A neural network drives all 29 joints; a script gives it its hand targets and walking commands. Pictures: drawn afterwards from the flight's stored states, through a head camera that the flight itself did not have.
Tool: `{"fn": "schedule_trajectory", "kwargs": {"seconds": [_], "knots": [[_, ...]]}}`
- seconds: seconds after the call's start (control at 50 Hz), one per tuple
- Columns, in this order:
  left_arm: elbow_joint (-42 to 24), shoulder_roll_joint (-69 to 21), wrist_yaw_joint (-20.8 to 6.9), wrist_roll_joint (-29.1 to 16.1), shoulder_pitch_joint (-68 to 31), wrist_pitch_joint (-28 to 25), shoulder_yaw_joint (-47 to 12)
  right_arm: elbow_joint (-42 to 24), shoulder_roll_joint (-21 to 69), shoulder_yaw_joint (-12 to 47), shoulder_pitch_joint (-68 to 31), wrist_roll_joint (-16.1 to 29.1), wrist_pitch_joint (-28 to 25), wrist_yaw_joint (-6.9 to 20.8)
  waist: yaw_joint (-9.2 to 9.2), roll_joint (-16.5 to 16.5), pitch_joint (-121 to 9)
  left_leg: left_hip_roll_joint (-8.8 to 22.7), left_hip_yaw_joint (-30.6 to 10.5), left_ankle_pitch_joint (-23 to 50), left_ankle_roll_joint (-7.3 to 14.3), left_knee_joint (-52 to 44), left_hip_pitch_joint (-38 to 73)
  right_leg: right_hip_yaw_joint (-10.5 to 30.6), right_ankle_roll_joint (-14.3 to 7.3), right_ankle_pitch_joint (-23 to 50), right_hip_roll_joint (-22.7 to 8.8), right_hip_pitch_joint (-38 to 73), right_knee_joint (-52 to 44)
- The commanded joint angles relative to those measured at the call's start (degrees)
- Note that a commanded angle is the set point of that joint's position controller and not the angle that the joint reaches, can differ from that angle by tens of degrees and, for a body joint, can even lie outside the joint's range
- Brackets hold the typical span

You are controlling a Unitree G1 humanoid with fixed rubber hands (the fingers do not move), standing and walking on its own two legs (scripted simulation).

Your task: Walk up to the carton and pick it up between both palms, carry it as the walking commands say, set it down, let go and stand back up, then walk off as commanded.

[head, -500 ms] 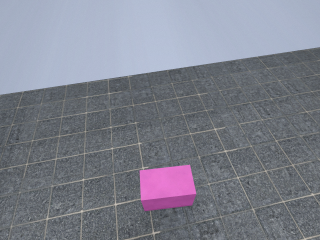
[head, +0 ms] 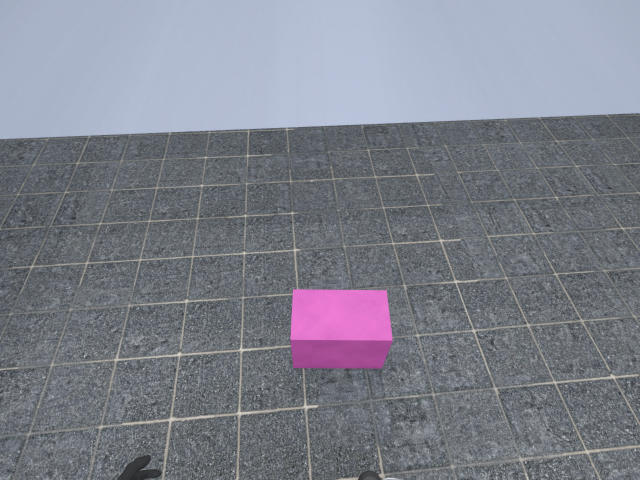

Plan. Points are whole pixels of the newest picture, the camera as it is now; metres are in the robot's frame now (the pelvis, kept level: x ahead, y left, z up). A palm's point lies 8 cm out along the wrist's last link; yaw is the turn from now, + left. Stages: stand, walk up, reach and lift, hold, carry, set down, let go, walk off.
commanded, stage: walk off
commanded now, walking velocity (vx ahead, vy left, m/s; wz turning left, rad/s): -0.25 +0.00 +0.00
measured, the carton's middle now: (338, 330) +0.62 -0.03 -0.66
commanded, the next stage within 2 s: none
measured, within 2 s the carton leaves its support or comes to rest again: neither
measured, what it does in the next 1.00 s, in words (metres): walks backwards: left foot, then right foot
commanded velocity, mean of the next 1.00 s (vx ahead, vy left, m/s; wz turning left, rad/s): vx -0.25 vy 0.00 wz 0.00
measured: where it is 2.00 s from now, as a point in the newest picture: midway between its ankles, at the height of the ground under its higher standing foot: outside the picture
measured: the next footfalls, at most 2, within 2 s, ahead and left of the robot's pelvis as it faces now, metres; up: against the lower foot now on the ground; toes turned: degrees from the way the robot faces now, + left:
left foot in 0.02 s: -0.02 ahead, +0.13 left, +0.00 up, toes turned +1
right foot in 0.46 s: -0.15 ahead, -0.12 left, +0.00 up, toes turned -1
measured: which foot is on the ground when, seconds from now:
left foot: up 0.00-0.00, down 0.02-0.46, up 0.48-0.90, down 0.92-1.00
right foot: down 0.00-0.02, up 0.04-0.44, down 0.46-0.90, up 0.92-1.00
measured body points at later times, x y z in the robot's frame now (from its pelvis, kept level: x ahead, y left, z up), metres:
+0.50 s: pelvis -0.15 -0.01 +0.00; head -0.12 -0.03 +0.45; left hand -0.10 +0.27 -0.13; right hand -0.08 -0.29 -0.15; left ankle -0.08 +0.12 -0.71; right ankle -0.18 -0.12 -0.74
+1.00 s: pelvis -0.30 +0.02 +0.01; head -0.27 +0.05 +0.45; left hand -0.24 +0.30 -0.15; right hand -0.24 -0.26 -0.12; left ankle -0.32 +0.12 -0.73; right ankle -0.26 -0.12 -0.68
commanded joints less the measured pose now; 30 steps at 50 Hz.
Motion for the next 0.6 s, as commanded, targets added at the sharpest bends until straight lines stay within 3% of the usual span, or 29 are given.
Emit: {"fn": "schedule_trajectory", "kwargs": {"seconds": [0.0, 0.02, 0.04, 0.06, 0.08, 0.1, 0.12, 0.16, 0.2, 0.24, 0.3, 0.34, 0.38, 0.4, 0.42, 0.44, 0.46, 0.48, 0.5, 0.52, 0.56, 0.58], "knots": [[-0.4, 8.0, -0.4, -0.7, 5.4, 0.2, 2.9, 0.3, -6.5, -1.2, 10.8, -1.3, -1.1, 0.0, -0.65, 3.7, -5.5, 7.4, -8.4, 5.2, 2.7, -21.4, 3.0, 10.1, 0.6, -15.0, -7.0, 1.3, -0.8], [-2.9, 3.8, -0.3, -0.5, 4.2, -0.1, 2.2, -3.0, -14.0, -2.3, 6.2, -1.6, -1.2, 0.1, -0.38, 19.9, -3.9, 23.5, -24.4, 7.6, 7.9, -24.1, -1.6, 1.3, 3.9, -28.2, 2.2, -8.9, 14.6], [-4.0, 4.5, 0.0, 0.2, -4.3, 0.7, 2.4, -3.9, -14.3, -2.3, 4.1, -2.5, -1.0, -0.2, -4.88, 17.3, 1.6, 25.8, -22.8, 9.9, 12.9, -24.8, -19.3, 9.5, 3.7, -33.3, 5.1, -6.3, 31.4], [-3.6, 4.7, -0.6, -0.4, -2.7, 1.2, 2.9, -5.2, -12.1, -1.6, -2.1, -2.8, -1.0, -0.6, -0.73, 11.4, 2.8, 19.8, -16.5, 9.7, 10.8, -23.7, -22.7, 15.4, 2.8, -28.8, 7.2, -3.9, 39.8], [-2.1, 4.9, -1.1, -0.8, 1.7, 1.1, 3.3, -6.9, -11.0, -1.2, -8.2, -2.9, -1.0, -0.8, 3.0, 9.8, 2.7, 15.4, -11.4, 12.8, 7.7, -21.4, -22.5, 16.4, 1.9, -24.6, 8.9, -3.8, 45.5], [-0.6, 5.5, -1.1, -0.6, 6.1, 0.7, 3.6, -7.9, -10.2, -1.0, -9.8, -2.7, -1.2, -0.8, 4.56, 10.4, 0.7, 13.3, -9.0, 17.7, 6.5, -19.3, -18.1, 15.6, 2.2, -22.5, 9.3, -4.9, 49.2], [0.8, 5.9, -1.0, 0.1, 8.6, 0.3, 4.0, -8.1, -9.3, -0.8, -9.3, -2.0, -1.4, -0.8, 4.26, 10.1, -1.1, 12.6, -7.8, 22.3, 6.9, -17.5, -13.6, 14.5, 3.2, -21.6, 9.4, -6.1, 52.0], [0.6, 5.7, -0.5, 0.3, 7.8, -0.1, 4.1, -7.6, -7.4, -0.5, -5.3, -1.2, -1.7, -0.7, 1.38, 9.6, -2.5, 12.9, -7.8, 27.7, 8.8, -15.3, -5.6, 13.3, 5.4, -21.5, 8.8, -9.2, 52.0], [-0.6, 4.9, -0.1, -0.1, 5.3, 0.0, 3.8, -6.1, -7.5, -0.5, -1.1, -1.0, -2.0, -1.0, -1.25, 11.1, -2.1, 13.6, -9.5, 31.5, 10.4, -13.9, 1.6, 12.2, 6.8, -22.6, 7.3, -12.0, 44.4], [-1.1, 4.1, 0.1, -0.6, 4.9, 0.2, 3.5, -5.1, -7.9, -0.5, 1.7, -1.1, -2.0, -1.2, -2.83, 12.8, -3.6, 14.5, -11.6, 33.3, 10.7, -13.2, 6.1, 10.5, 7.4, -25.4, 5.9, -10.4, 35.3], [-1.1, 3.1, 0.2, -1.6, 6.1, 0.4, 3.0, -4.4, -9.4, -0.9, 2.4, -1.7, -1.7, -0.8, -3.18, 15.1, -5.5, 15.2, -13.4, 36.0, 10.9, -12.9, 6.1, 7.5, 6.7, -29.6, 3.8, -3.3, 21.8], [-0.4, 3.1, 0.3, -2.1, 8.3, 0.3, 3.0, -3.7, -10.1, -1.2, 2.3, -1.9, -1.2, -0.3, -2.77, 16.3, -6.4, 15.3, -14.5, 40.1, 10.8, -12.8, 5.2, 6.8, 5.7, -27.2, 3.6, 1.1, 14.3], [0.9, 3.1, 0.0, -2.2, 11.7, -0.2, 3.1, -3.4, -11.0, -1.6, 1.3, -1.8, -0.8, 0.0, -1.06, 14.4, -7.7, 15.1, -14.5, 40.0, 10.0, -12.4, 3.1, 5.5, 4.3, -21.0, 3.4, 5.9, 5.5], [1.7, 3.0, -0.1, -2.0, 14.2, -0.6, 3.1, -3.5, -11.2, -1.8, 0.6, -1.5, -0.6, 0.1, 0.26, 12.3, -8.0, 14.3, -13.3, 36.7, 8.3, -11.8, 0.2, 4.5, 3.6, -14.3, 3.3, 10.1, -2.3], [1.8, 4.0, 0.0, -1.4, 15.0, -1.2, 3.1, -3.6, -10.5, -1.8, 1.3, -1.2, -0.7, 0.3, 0.47, 8.6, -7.6, 12.2, -11.5, 28.4, 5.0, -10.3, -4.7, 6.5, 3.0, -7.9, 1.5, 14.7, -10.1], [0.7, 8.0, -0.1, -0.5, 14.0, -1.8, 3.4, -4.0, -7.9, -1.4, 3.1, -1.3, -0.8, 0.6, -0.64, -4.0, -8.0, 6.5, -5.4, 12.6, 1.6, -1.1, -14.0, 18.6, 2.0, -11.7, -9.1, 20.1, -14.1], [-1.8, 14.1, -0.4, -0.5, 9.2, -1.6, 4.8, -7.4, -5.0, -0.9, -3.5, -1.2, -0.7, -0.3, 2.81, -20.0, -3.4, -2.5, 1.2, -10.6, -0.9, 13.1, -20.5, 27.7, -7.6, 3.5, -22.6, 7.1, -13.0], [-1.9, 10.7, -0.7, 0.7, 9.5, -1.5, 3.8, -7.1, -6.4, -1.4, -6.9, -1.7, 0.0, -0.7, 4.05, -10.1, -2.3, -3.0, -8.8, -12.5, -0.1, 27.8, -17.0, 24.9, -9.9, 7.0, -21.8, 0.1, -11.5], [-2.8, 8.4, -0.3, 0.5, 3.6, -1.5, 2.8, -6.0, -5.6, -1.6, -4.4, -0.9, 0.3, 0.0, -0.41, -5.7, -0.6, -4.6, -11.4, -8.5, 0.8, 34.4, -16.5, 18.2, -7.6, 6.5, -16.5, -2.6, -10.4], [-4.5, 7.2, -0.2, 0.6, -1.5, -1.3, 2.2, -4.5, -5.8, -1.9, -0.2, -0.6, 0.2, 0.4, -3.43, -5.7, -0.3, -5.2, -10.4, -4.5, 0.8, 38.0, -16.4, 13.7, -5.0, 6.3, -12.4, -2.9, -9.1], [-5.7, 6.3, 0.0, -0.4, -2.3, -1.4, 2.0, -2.7, -6.6, -2.5, 4.0, -1.7, 0.0, 0.6, -3.09, -7.4, -2.3, -5.8, -8.2, -1.2, -1.0, 43.3, -18.5, 11.7, -5.0, 8.8, -10.1, 2.7, -7.2], [-5.7, 5.8, 0.0, -0.5, -1.0, -1.4, 1.8, -2.8, -6.5, -2.6, 3.6, -1.8, -0.2, 0.5, -1.81, -7.7, -2.8, -5.8, -7.5, -0.8, -2.0, 44.1, -19.8, 11.8, -5.8, 8.8, -10.1, 5.1, -6.7]]}}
